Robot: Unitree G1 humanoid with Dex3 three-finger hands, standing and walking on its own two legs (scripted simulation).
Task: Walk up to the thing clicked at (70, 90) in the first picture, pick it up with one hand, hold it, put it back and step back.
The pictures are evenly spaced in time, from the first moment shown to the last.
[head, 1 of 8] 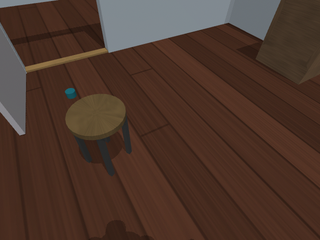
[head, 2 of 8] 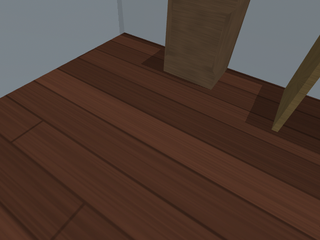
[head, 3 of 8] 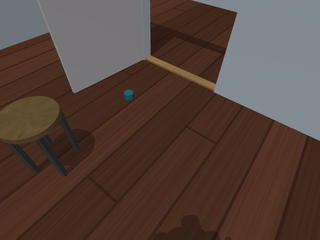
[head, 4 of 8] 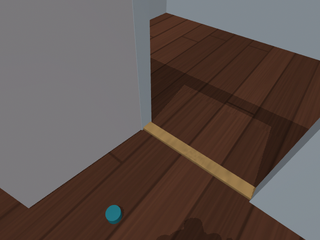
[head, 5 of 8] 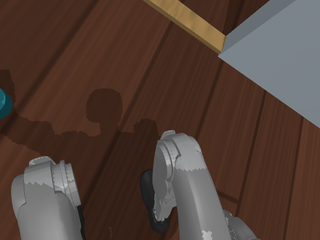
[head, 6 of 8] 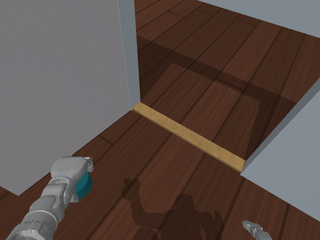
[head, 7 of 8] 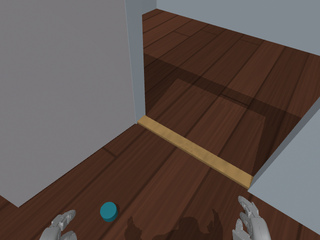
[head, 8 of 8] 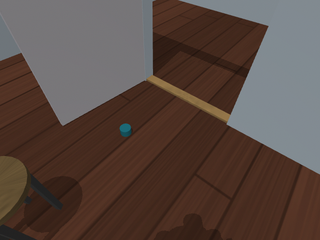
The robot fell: no
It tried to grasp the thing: yes
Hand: left
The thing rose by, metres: 0.68
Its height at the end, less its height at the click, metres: +0.00
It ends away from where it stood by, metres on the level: 0.01
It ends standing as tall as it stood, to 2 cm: yes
